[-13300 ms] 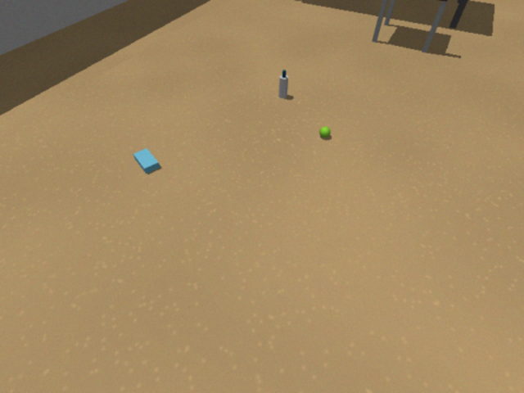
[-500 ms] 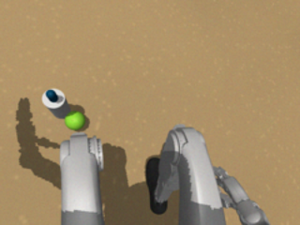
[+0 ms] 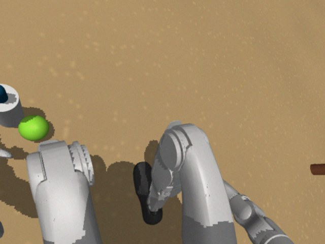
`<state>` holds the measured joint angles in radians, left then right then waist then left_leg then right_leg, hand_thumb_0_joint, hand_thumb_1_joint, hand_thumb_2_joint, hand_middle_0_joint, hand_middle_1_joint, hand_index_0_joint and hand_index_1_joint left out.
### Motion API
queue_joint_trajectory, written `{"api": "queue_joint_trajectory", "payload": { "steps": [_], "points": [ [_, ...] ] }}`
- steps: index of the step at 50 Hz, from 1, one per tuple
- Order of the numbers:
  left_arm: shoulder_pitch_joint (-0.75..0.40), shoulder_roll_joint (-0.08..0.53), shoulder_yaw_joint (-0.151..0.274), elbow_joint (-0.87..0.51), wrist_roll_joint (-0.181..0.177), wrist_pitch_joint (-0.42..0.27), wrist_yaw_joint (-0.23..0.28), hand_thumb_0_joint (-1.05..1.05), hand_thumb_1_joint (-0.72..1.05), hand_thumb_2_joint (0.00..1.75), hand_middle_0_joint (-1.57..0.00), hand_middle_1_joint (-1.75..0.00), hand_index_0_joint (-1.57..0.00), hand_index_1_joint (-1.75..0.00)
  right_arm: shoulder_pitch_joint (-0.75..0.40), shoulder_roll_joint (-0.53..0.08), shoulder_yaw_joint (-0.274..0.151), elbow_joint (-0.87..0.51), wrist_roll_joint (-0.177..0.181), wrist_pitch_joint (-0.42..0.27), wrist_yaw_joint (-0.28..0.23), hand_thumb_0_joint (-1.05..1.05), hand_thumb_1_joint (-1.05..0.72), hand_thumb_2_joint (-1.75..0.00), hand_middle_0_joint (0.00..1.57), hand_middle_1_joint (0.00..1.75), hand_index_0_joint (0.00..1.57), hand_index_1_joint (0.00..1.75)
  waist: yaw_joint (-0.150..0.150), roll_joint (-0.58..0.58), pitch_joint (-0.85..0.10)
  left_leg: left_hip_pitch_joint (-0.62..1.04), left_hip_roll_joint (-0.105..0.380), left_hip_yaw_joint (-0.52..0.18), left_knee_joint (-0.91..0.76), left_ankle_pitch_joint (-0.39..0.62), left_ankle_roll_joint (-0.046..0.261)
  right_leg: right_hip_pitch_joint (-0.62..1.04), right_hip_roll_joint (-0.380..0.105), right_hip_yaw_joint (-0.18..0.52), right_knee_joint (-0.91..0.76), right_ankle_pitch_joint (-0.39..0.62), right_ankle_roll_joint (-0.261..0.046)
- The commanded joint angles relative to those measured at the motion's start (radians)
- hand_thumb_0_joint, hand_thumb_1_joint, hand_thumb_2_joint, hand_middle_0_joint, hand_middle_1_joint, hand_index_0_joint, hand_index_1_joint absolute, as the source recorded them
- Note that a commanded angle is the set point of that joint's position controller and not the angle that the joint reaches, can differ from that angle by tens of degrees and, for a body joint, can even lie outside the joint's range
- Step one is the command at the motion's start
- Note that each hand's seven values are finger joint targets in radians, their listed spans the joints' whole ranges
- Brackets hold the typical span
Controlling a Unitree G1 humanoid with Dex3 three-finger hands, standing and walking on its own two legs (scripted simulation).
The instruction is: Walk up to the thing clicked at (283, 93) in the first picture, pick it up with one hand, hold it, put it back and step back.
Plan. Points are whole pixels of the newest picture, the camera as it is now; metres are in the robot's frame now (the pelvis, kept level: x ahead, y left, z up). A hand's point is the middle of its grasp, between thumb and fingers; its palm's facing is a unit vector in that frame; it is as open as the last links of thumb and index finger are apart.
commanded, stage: close in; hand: left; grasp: from the side
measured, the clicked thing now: (4, 105) +0.44 +0.25 -0.19
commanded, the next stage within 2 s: rest palm in 0.38 s
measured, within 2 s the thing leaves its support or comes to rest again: leaves its support in 1.58 s
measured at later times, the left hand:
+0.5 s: hand (4, 111) +0.42 +0.25 -0.17, palm faces +0.25 -0.97 +0.05, open 17.6 cm
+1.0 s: hand (8, 103) +0.44 +0.24 -0.18, palm faces +0.27 -0.96 +0.00, open 10.9 cm
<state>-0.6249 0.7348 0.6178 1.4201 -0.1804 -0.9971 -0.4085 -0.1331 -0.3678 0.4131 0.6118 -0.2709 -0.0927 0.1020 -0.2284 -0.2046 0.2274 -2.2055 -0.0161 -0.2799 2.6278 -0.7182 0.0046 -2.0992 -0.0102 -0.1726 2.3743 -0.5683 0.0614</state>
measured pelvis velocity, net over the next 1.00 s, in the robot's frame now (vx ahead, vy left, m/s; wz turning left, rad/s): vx -0.01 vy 0.01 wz -0.06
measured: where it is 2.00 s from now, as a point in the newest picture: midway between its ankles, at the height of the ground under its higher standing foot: (112, 223)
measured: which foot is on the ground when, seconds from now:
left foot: down 0.00-1.00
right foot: down 0.00-1.00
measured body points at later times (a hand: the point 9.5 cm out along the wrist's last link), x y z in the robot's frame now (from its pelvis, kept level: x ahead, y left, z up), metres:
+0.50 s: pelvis -0.01 +0.00 -0.01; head +0.20 +0.19 +0.34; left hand +0.40 +0.30 -0.17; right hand +0.13 -0.25 -0.03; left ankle +0.08 +0.12 -0.26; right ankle +0.15 -0.13 -0.26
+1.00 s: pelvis -0.01 +0.01 +0.00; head +0.23 +0.18 +0.33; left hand +0.42 +0.29 -0.17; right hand +0.15 -0.24 -0.03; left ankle +0.08 +0.12 -0.26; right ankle +0.15 -0.13 -0.26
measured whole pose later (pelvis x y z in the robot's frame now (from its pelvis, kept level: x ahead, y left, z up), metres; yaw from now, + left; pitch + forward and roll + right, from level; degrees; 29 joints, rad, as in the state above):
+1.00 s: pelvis -0.01 +0.01 +0.00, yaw -3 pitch +12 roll -19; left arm -0.68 0.82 0.46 1.52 -0.02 -1.17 0.04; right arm -0.17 -0.37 0.52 0.55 -0.38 0.00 0.16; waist -0.29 -0.27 0.31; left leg -2.19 -0.01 -0.37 2.66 -0.72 0.00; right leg -2.06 0.02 -0.24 2.34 -0.53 0.07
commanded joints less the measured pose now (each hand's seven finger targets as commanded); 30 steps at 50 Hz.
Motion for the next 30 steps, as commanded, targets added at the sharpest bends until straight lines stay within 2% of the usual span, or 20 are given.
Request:
{"api": "queue_joint_trajectory", "payload": {
  "steps": [1, 2, 3, 4, 6, 8, 9, 12, 14, 15, 17, 19, 22, 23, 25, 28, 29, 30],
  "points": [
    [-0.234, 0.259, 0.005, -0.172, 0.031, -0.145, 0.109, 0.00, -0.61, 0.02, -0.07, -0.08, -0.07, -0.08, 0.046, -0.349, -0.094, -0.017, -0.025, 0.015, -0.003, 0.00, -0.94, -0.91, 0.20, 0.30, 0.20, 0.30, -0.063, 0.518, -0.592, 0.424, 0.048, 0.074, -0.358, 0.141, -0.039, 0.280, 0.042, -0.115, -0.141, 0.093, -0.069],
    [-0.227, 0.265, 0.010, -0.173, 0.046, -0.150, 0.130, 0.00, -0.61, 0.01, -0.07, -0.08, -0.07, -0.07, 0.052, -0.352, -0.093, -0.014, -0.032, 0.022, 0.000, 0.00, -0.94, -0.91, 0.20, 0.30, 0.20, 0.30, -0.061, 0.531, -0.590, 0.433, 0.049, 0.070, -0.361, 0.140, -0.043, 0.280, 0.043, -0.119, -0.139, 0.094, -0.068],
    [-0.231, 0.255, -0.014, -0.182, 0.064, -0.158, 0.143, 0.00, -0.60, 0.01, -0.07, -0.08, -0.07, -0.07, 0.045, -0.358, -0.095, -0.011, -0.037, 0.026, 0.001, 0.00, -0.94, -0.91, 0.20, 0.30, 0.20, 0.30, -0.067, 0.562, -0.565, 0.443, 0.053, 0.059, -0.378, 0.127, -0.050, 0.250, 0.041, -0.127, -0.127, 0.087, -0.071],
    [-0.240, 0.300, 0.001, -0.207, 0.083, -0.164, 0.161, 0.00, -0.58, 0.02, -0.07, -0.08, -0.07, -0.07, 0.037, -0.366, -0.095, -0.030, -0.043, 0.029, 0.003, 0.00, -0.93, -0.91, 0.20, 0.30, 0.20, 0.30, -0.064, 0.585, -0.570, 0.441, 0.054, 0.062, -0.378, 0.118, -0.049, 0.261, 0.044, -0.128, -0.127, 0.089, -0.072],
    [-0.198, 0.214, -0.063, -0.143, 0.105, -0.158, 0.176, 0.00, -0.57, 0.02, -0.06, -0.07, -0.07, -0.07, 0.031, -0.367, -0.098, -0.031, -0.052, 0.037, 0.008, 0.00, -0.94, -0.91, 0.20, 0.30, 0.20, 0.30, -0.096, 0.574, -0.535, 0.435, 0.053, 0.058, -0.379, 0.114, -0.052, 0.251, 0.043, -0.137, -0.132, 0.095, -0.071],
    [-0.197, 0.192, -0.104, -0.121, 0.108, -0.154, 0.190, 0.00, -0.58, 0.02, -0.06, -0.07, -0.06, -0.07, 0.029, -0.373, -0.094, -0.034, -0.054, 0.045, 0.013, 0.00, -0.93, -0.91, 0.20, 0.30, 0.20, 0.30, -0.120, 0.533, -0.492, 0.384, 0.051, 0.047, -0.385, 0.063, -0.044, 0.235, 0.044, -0.146, -0.141, 0.068, -0.069],
    [-0.167, 0.158, -0.137, -0.099, 0.107, -0.148, 0.195, 0.00, -0.60, 0.02, -0.06, -0.08, -0.06, -0.07, 0.028, -0.373, -0.094, -0.039, -0.056, 0.047, 0.016, 0.00, -0.93, -0.91, 0.20, 0.30, 0.20, 0.30, -0.119, 0.504, -0.485, 0.376, 0.050, 0.046, -0.382, 0.056, -0.041, 0.235, 0.045, -0.146, -0.148, 0.069, -0.066],
    [-0.184, 0.142, -0.177, -0.091, 0.087, -0.146, 0.208, 0.00, -0.61, 0.01, -0.07, -0.08, -0.07, -0.07, 0.021, -0.382, -0.086, -0.055, -0.054, 0.050, 0.021, 0.00, -0.93, -0.90, 0.20, 0.30, 0.20, 0.30, -0.140, 0.443, -0.460, 0.333, 0.044, 0.029, -0.377, -0.003, -0.030, 0.221, 0.047, -0.155, -0.159, 0.035, -0.058],
    [-0.195, 0.135, -0.176, -0.081, 0.070, -0.155, 0.226, 0.00, -0.61, 0.02, -0.06, -0.08, -0.07, -0.07, 0.027, -0.385, -0.079, -0.057, -0.055, 0.048, 0.026, 0.00, -0.93, -0.90, 0.20, 0.30, 0.20, 0.30, -0.148, 0.409, -0.464, 0.332, 0.040, 0.017, -0.365, -0.002, -0.025, 0.235, 0.048, -0.155, -0.160, 0.046, -0.051],
    [-0.222, 0.154, -0.170, -0.087, 0.065, -0.167, 0.239, 0.00, -0.61, 0.02, -0.06, -0.07, -0.07, -0.06, 0.020, -0.385, -0.073, -0.059, -0.058, 0.048, 0.027, 0.00, -0.93, -0.90, 0.20, 0.30, 0.20, 0.30, -0.145, 0.400, -0.460, 0.318, 0.041, 0.013, -0.362, -0.017, -0.023, 0.235, 0.051, -0.156, -0.158, 0.032, -0.053],
    [-0.223, 0.161, -0.144, -0.079, 0.055, -0.186, 0.267, 0.00, -0.61, 0.03, -0.05, -0.08, -0.06, -0.07, 0.018, -0.382, -0.065, -0.062, -0.062, 0.047, 0.030, 0.00, -0.92, -0.90, 0.20, 0.30, 0.20, 0.30, -0.140, 0.395, -0.466, 0.328, 0.039, 0.009, -0.354, -0.002, -0.024, 0.250, 0.053, -0.155, -0.160, 0.046, -0.051],
    [-0.236, 0.180, -0.130, -0.063, 0.070, -0.206, 0.300, 0.00, -0.61, 0.05, -0.05, -0.08, -0.06, -0.07, 0.017, -0.382, -0.057, -0.064, -0.073, 0.052, 0.032, 0.00, -0.92, -0.90, 0.20, 0.30, 0.20, 0.30, -0.147, 0.421, -0.455, 0.345, 0.045, -0.005, -0.367, 0.006, -0.031, 0.248, 0.052, -0.160, -0.149, 0.051, -0.052],
    [-0.201, 0.206, -0.126, -0.035, 0.108, -0.229, 0.337, 0.00, -0.54, 0.10, -0.05, -0.09, -0.05, -0.08, 0.002, -0.374, -0.047, -0.070, -0.085, 0.063, 0.034, 0.00, -0.91, -0.90, 0.20, 0.30, 0.20, 0.30, -0.129, 0.462, -0.418, 0.343, 0.051, 0.002, -0.373, 0.010, -0.034, 0.248, 0.057, -0.156, -0.147, 0.051, -0.058],
    [-0.211, 0.219, -0.124, -0.028, 0.124, -0.235, 0.349, 0.00, -0.53, 0.10, -0.05, -0.08, -0.04, -0.08, 0.008, -0.377, -0.043, -0.070, -0.091, 0.068, 0.034, 0.00, -0.91, -0.91, 0.20, 0.30, 0.20, 0.30, -0.140, 0.476, -0.417, 0.345, 0.052, 0.000, -0.375, 0.017, -0.037, 0.254, 0.056, -0.161, -0.144, 0.056, -0.058],
    [-0.182, 0.242, -0.112, -0.032, 0.143, -0.245, 0.366, 0.00, -0.43, 0.13, -0.08, -0.07, -0.06, -0.08, 0.002, -0.378, -0.040, -0.070, -0.099, 0.076, 0.034, 0.00, -0.90, -0.90, 0.20, 0.30, 0.20, 0.30, -0.123, 0.507, -0.427, 0.366, 0.054, 0.010, -0.371, 0.052, -0.041, 0.271, 0.060, -0.159, -0.143, 0.081, -0.061],
    [-0.163, 0.238, -0.109, -0.042, 0.149, -0.254, 0.390, 0.00, -0.36, 0.16, -0.10, -0.09, -0.08, -0.10, -0.002, -0.383, -0.036, -0.075, -0.106, 0.085, 0.037, 0.00, -0.90, -0.91, 0.20, 0.30, 0.20, 0.30, -0.123, 0.529, -0.434, 0.392, 0.060, 0.002, -0.374, 0.082, -0.046, 0.279, 0.061, -0.163, -0.136, 0.106, -0.062],
    [-0.174, 0.239, -0.109, -0.040, 0.146, -0.255, 0.399, 0.00, -0.34, 0.18, -0.12, -0.10, -0.10, -0.11, 0.001, -0.386, -0.033, -0.073, -0.106, 0.088, 0.038, 0.00, -0.90, -0.91, 0.20, 0.30, 0.20, 0.30, -0.132, 0.524, -0.440, 0.385, 0.060, 0.000, -0.371, 0.076, -0.044, 0.285, 0.064, -0.166, -0.138, 0.103, -0.062],
    [-0.183, 0.233, -0.107, -0.053, 0.143, -0.261, 0.408, 0.00, -0.26, 0.23, -0.20, -0.18, -0.18, -0.19, 0.001, -0.390, -0.034, -0.075, -0.107, 0.088, 0.040, 0.00, -0.90, -0.90, 0.20, 0.30, 0.20, 0.30, -0.138, 0.518, -0.439, 0.391, 0.062, -0.008, -0.374, 0.074, -0.045, 0.280, 0.061, -0.170, -0.136, 0.106, -0.061]
  ]
}}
